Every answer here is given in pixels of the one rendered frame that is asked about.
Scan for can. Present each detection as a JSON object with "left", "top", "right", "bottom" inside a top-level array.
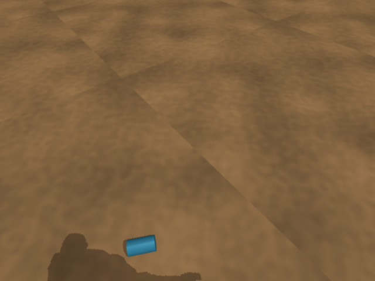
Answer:
[{"left": 127, "top": 235, "right": 156, "bottom": 257}]

